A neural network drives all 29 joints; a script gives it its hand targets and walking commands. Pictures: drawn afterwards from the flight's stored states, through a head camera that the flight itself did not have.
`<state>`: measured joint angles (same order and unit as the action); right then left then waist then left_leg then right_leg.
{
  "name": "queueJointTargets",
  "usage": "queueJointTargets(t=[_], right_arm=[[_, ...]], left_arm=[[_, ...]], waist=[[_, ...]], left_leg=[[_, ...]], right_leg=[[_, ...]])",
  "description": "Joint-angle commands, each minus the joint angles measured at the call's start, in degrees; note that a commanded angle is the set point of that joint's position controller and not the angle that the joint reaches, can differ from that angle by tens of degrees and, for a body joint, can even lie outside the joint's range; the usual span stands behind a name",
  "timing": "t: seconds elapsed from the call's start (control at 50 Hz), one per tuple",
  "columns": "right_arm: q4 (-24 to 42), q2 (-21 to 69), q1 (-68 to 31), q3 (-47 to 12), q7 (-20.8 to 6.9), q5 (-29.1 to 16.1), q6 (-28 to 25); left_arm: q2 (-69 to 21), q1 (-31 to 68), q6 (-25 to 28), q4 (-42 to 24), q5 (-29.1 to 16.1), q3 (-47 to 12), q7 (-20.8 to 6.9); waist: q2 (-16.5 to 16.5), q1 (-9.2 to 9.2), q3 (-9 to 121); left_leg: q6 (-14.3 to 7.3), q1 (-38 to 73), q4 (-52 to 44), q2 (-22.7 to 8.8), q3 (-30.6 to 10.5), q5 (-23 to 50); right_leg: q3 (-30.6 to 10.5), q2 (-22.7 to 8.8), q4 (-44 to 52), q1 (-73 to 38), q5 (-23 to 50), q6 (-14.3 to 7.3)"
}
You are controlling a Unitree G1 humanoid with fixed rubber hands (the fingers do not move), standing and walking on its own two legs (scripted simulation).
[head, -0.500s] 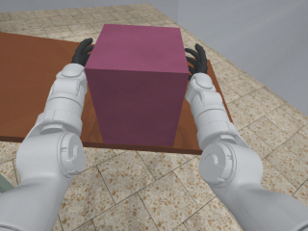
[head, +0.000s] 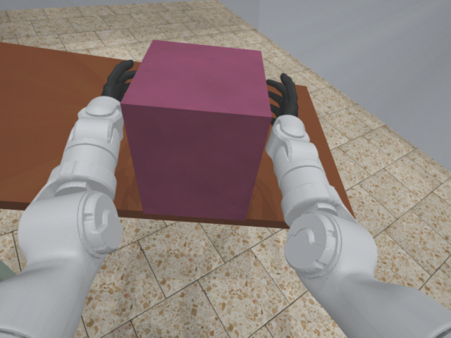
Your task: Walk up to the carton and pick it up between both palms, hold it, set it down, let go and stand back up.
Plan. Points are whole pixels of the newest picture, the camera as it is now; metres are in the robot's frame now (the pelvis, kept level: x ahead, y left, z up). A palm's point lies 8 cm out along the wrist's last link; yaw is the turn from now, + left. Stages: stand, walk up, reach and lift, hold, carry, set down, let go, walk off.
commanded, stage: set down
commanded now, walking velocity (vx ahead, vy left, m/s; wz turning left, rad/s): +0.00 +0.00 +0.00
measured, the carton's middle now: (201, 134) +0.45 +0.04 +0.11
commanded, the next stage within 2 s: none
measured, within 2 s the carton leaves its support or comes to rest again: rests again in 1.66 s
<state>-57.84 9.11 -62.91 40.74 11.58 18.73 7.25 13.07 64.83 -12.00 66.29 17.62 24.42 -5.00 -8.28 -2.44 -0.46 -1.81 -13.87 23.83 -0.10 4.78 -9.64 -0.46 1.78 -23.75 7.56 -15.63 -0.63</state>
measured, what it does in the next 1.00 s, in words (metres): stands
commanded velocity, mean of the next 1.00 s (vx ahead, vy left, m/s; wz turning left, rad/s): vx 0.00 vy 0.00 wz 0.00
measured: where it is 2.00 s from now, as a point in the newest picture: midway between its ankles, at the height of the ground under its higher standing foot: outside the picture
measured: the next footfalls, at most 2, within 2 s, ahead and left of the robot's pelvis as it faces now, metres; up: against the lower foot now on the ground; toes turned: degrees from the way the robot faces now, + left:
none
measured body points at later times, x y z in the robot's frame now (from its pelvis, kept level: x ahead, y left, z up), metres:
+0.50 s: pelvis +0.00 +0.00 +0.00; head +0.02 +0.06 +0.44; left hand +0.47 +0.19 +0.15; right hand +0.44 -0.10 +0.15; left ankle +0.03 +0.10 -0.74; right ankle -0.03 -0.10 -0.74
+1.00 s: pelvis +0.00 +0.00 +0.00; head +0.02 +0.06 +0.44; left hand +0.47 +0.19 +0.15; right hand +0.44 -0.11 +0.15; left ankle +0.03 +0.10 -0.74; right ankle -0.03 -0.10 -0.74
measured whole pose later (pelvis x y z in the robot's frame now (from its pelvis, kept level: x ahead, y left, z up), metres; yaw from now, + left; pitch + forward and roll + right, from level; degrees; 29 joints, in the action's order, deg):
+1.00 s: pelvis +0.00 +0.00 +0.00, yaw +0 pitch +0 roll +0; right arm -53.6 13.2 -59.0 45.0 9.8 25.0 3.9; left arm 12.3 64.4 -8.6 66.4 23.7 30.3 -8.0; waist -8.4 -2.5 -1.9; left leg -1.7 -13.9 23.8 -0.1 4.9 -9.8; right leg -0.5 1.7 -23.7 7.6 -15.8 -0.6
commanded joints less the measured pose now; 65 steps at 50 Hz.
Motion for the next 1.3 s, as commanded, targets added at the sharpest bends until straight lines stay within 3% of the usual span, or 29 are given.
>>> queueJointTargets(t=[0.0,0.06,0.1,0.16,0.18,0.2,0.22,0.3,0.32,0.36,0.46,0.48,0.52,0.54,0.6,0.62,0.66,0.68,0.74,0.76,0.8,0.9,1.0,1.06,1.1,1.18,1.2,1.22,1.28], right_arm=[[7.77,25.09,-32.36,-10.09,-7.84,4.55,-2.19],[9.94,26.06,-33.24,-11.1,-7.86,4.15,-2.97],[8.63,25.27,-32.42,-9.96,-7.88,5.17,-2.74],[9.47,24.62,-31.79,-9.63,-8.18,5.62,-2.99],[9.69,24.39,-32.24,-8.93,-8.06,5.94,-3.21],[9.42,25.19,-33.14,-8.23,-8.25,6.46,-3.74],[9.75,24.32,-31.18,-8.56,-8.22,6.71,-3.74],[11.56,24.13,-32.57,-8.33,-8.32,6.96,-3.57],[9.67,23.94,-30.69,-7.45,-8.2,7.47,-3.65],[10.43,23.08,-30.46,-6.88,-8.33,8.38,-3.88],[11.89,24.58,-29.57,-7.47,-8.55,8.71,-4.98],[12.95,24.61,-30.46,-7.37,-8.86,8.93,-5.46],[11.85,23.92,-28.94,-8.0,-8.68,9.32,-4.8],[11.98,23.99,-28.78,-7.73,-8.54,9.47,-5.11],[10.63,23.74,-27.42,-7.33,-8.75,9.84,-5.13],[12.23,23.93,-27.92,-7.59,-8.71,9.7,-5.4],[10.99,24.14,-26.47,-7.62,-8.61,9.78,-5.73],[12.39,24.31,-25.88,-8.56,-8.7,9.61,-5.83],[11.55,23.45,-25.61,-7.1,-8.52,10.62,-5.78],[11.68,24.01,-25.98,-7.86,-8.58,10.31,-5.39],[11.01,24.06,-25.69,-6.71,-8.41,10.72,-4.88],[10.74,22.45,-24.55,-6.05,-8.73,11.11,-5.74],[11.4,23.74,-23.11,-6.11,-8.8,11.52,-5.17],[10.78,22.96,-22.56,-4.74,-8.74,12.35,-5.09],[11.37,23.36,-22.22,-5.44,-8.97,12.86,-5.21],[10.18,22.81,-20.13,-5.22,-8.77,12.57,-4.93],[12.02,23.0,-21.73,-5.05,-8.86,12.97,-5.2],[11.14,23.45,-20.13,-5.11,-8.8,13.29,-4.65],[10.54,23.2,-20.0,-4.68,-8.98,12.8,-5.34]], left_arm=[[-26.46,40.41,6.39,-5.04,-2.53,-7.04,-10.3],[-27.37,39.69,6.63,-5.32,-2.29,-6.53,-10.01],[-26.73,39.21,6.5,-4.03,-1.38,-5.64,-10.25],[-26.47,38.21,6.43,-3.85,-1.04,-4.94,-10.32],[-27.02,39.44,6.5,-4.31,-1.47,-5.92,-10.57],[-27.48,39.21,6.58,-4.69,-0.97,-5.64,-10.09],[-27.7,37.86,6.6,-4.2,-1.02,-5.34,-10.27],[-26.58,35.66,6.05,-2.06,0.3,-3.65,-10.57],[-27.22,36.52,6.3,-3.78,-0.07,-4.82,-10.66],[-27.01,35.03,5.91,-2.7,1.23,-3.47,-10.72],[-28.39,35.23,7.0,-4.38,1.02,-3.95,-10.61],[-28.98,34.42,6.82,-4.31,1.34,-3.64,-10.37],[-26.35,32.78,6.82,-2.41,2.39,-2.15,-10.59],[-27.38,33.39,6.92,-3.43,1.78,-2.9,-10.7],[-28.18,32.75,6.73,-3.9,2.66,-3.32,-10.62],[-27.67,32.61,7.1,-3.4,2.28,-2.68,-10.54],[-29.64,31.31,7.03,-3.81,2.19,-3.57,-10.62],[-29.42,30.35,7.0,-3.84,2.44,-3.07,-10.61],[-28.59,30.12,6.98,-2.75,3.67,-2.01,-10.86],[-27.76,29.75,7.02,-2.53,4.05,-0.9,-10.83],[-27.18,30.45,6.99,-2.89,4.15,-1.08,-11.18],[-28.67,28.48,6.75,-3.05,4.91,-1.0,-10.83],[-27.14,28.18,7.16,-2.53,5.18,0.4,-10.83],[-27.45,28.45,7.09,-2.28,5.52,0.07,-11.09],[-27.45,27.81,7.52,-2.84,5.3,0.82,-10.88],[-28.05,26.28,7.35,-2.78,5.29,0.29,-11.17],[-28.32,26.75,7.28,-2.52,6.02,1.3,-11.3],[-27.05,25.62,7.51,-2.23,5.99,1.69,-11.32],[-28.07,25.83,8.02,-4.1,6.2,0.17,-10.96]], waist=[[15.03,-7.52,35.09],[14.43,-6.43,37.54],[14.39,-7.07,35.45],[14.77,-6.65,34.37],[15.11,-7.85,35.07],[15.81,-6.95,36.42],[15.16,-7.84,34.3],[15.19,-6.13,32.48],[15.18,-8.47,31.58],[15.37,-7.38,30.94],[15.88,-7.17,35.13],[16.24,-6.06,35.39],[14.18,-5.79,32.72],[14.69,-7.1,32.26],[16.77,-7.27,32.06],[15.69,-6.25,33.82],[16.03,-7.72,32.47],[16.11,-6.66,32.95],[16.44,-7.26,32.18],[15.06,-5.68,30.4],[14.73,-7.34,28.89],[16.68,-7.11,27.63],[14.9,-6.41,27.55],[15.6,-7.67,26.0],[14.66,-6.47,25.96],[14.71,-8.4,24.51],[14.68,-6.77,25.48],[13.49,-6.84,23.81],[15.9,-7.71,25.8]], left_leg=[[3.4,17.12,-4.18,0.31,0.96,16.31],[3.46,17.92,-3.56,0.42,1.01,18.71],[2.99,17.15,-4.03,0.44,1.14,15.36],[3.14,18.05,-3.95,0.03,1.23,16.68],[3.56,19.24,-3.88,-0.07,0.99,16.79],[3.64,19.38,-3.64,0.03,1.07,17.12],[3.78,19.71,-3.36,-0.11,1.18,18.83],[3.3,18.08,-4.23,0.32,1.8,14.82],[3.57,20.38,-3.97,-0.36,1.02,17.24],[3.45,20.24,-4.19,-0.4,1.22,15.33],[3.73,21.06,-3.37,-0.11,1.66,18.5],[4.15,21.84,-2.79,-0.62,1.65,20.89],[3.04,19.78,-3.62,-0.16,1.97,16.27],[3.19,19.73,-3.72,-0.16,1.97,16.56],[4.06,23.17,-2.49,-0.46,1.81,21.55],[3.83,21.44,-2.73,-0.24,1.9,20.02],[4.5,23.21,-2.23,-0.8,1.34,24.1],[4.3,23.82,-1.61,-0.76,1.32,25.06],[4.05,22.82,-2.25,-0.32,1.57,21.88],[3.38,21.2,-2.65,-0.14,1.86,19.28],[3.12,20.02,-3.7,0.0,2.0,16.61],[4.26,23.88,-2.81,-1.05,1.17,20.27],[3.01,21.07,-3.73,-0.35,1.43,17.17],[3.19,21.47,-3.93,-0.58,1.19,16.17],[2.94,20.95,-3.96,-0.59,1.31,16.35],[3.25,22.39,-3.87,-0.83,0.72,18.72],[2.81,20.87,-4.19,-0.48,1.2,15.49],[2.3,20.05,-4.66,-0.4,1.4,14.81],[3.4,21.56,-3.76,-0.6,0.85,17.64]], right_leg=[[2.77,-2.36,5.7,-5.4,29.08,4.87],[2.66,-2.41,5.39,-5.62,30.97,4.81],[2.8,-2.49,6.21,-4.45,27.59,4.72],[2.96,-2.2,6.53,-3.2,26.35,4.84],[3.35,-2.09,6.69,-3.43,25.34,4.7],[3.66,-2.0,6.58,-2.19,24.77,4.36],[3.52,-1.75,6.64,-2.02,26.18,4.61],[3.25,-2.32,7.3,-2.78,23.99,4.75],[3.6,-1.85,7.08,-1.58,24.02,4.83],[3.94,-1.66,8.23,-0.32,19.65,4.14],[3.98,-1.64,7.88,-0.78,22.54,4.5],[4.28,-1.44,7.62,0.48,22.04,4.43],[3.93,-1.72,8.06,-0.92,21.22,4.61],[3.96,-1.8,7.72,-0.94,22.39,4.91],[4.38,-1.46,7.8,1.39,22.93,4.83],[4.32,-1.4,7.82,0.35,23.16,4.51],[4.74,-0.97,7.38,1.6,23.67,4.96],[4.57,-0.98,7.91,2.09,23.59,4.55],[4.49,-1.46,8.16,1.37,22.98,4.63],[3.98,-1.53,8.16,0.35,22.98,4.69],[4.11,-1.76,8.07,-0.69,22.55,5.27],[4.61,-0.98,8.38,3.96,18.55,4.64],[4.53,-1.31,8.64,1.45,19.57,4.72],[4.76,-1.25,9.1,3.18,16.95,4.45],[4.61,-1.23,9.08,1.95,17.84,4.62],[4.73,-0.83,9.44,3.63,18.58,4.5],[4.51,-1.17,9.41,2.54,16.43,4.3],[4.18,-1.37,9.39,1.49,18.42,4.73],[4.74,-1.03,8.81,3.51,18.6,4.46]])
